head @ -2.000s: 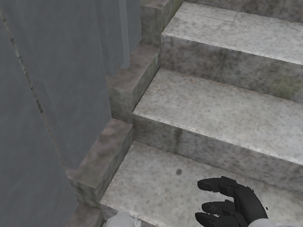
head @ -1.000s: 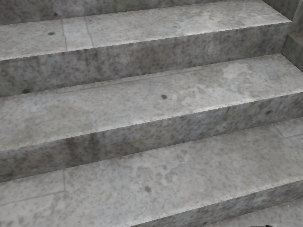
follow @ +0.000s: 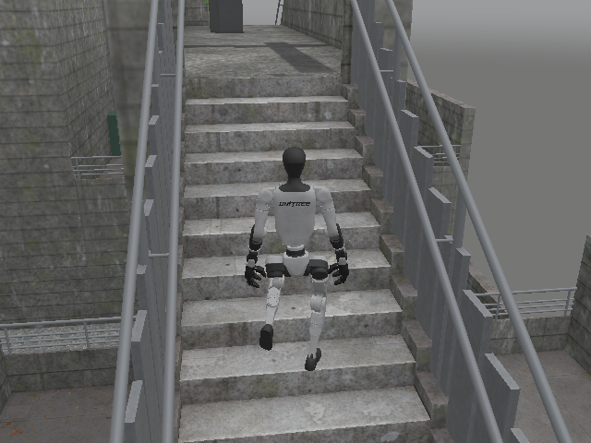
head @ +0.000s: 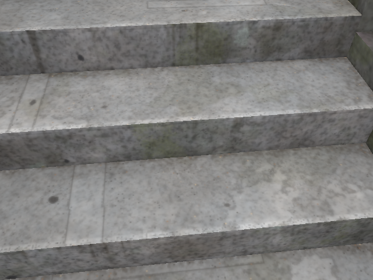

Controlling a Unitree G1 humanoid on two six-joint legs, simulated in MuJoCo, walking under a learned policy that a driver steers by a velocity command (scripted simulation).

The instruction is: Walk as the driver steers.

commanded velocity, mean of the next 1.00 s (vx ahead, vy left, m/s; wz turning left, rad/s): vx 0.38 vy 0.00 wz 0.58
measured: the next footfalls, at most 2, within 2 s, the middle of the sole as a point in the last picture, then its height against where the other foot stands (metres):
left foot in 0.38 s outside the picture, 0.16 m higher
right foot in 0.88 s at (185, 204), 0.16 m higher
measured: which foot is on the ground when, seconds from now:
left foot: up 0.00-0.36, down 0.38-0.90, up 0.92-1.00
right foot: down 0.00-0.44, up 0.46-0.86, down 0.88-1.00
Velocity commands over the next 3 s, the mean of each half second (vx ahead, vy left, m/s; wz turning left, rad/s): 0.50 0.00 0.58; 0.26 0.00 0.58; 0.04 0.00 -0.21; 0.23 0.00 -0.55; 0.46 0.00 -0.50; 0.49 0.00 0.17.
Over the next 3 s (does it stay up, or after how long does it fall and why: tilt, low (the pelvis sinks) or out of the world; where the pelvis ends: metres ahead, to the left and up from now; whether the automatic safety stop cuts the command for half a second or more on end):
stays up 1.08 0.05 0.55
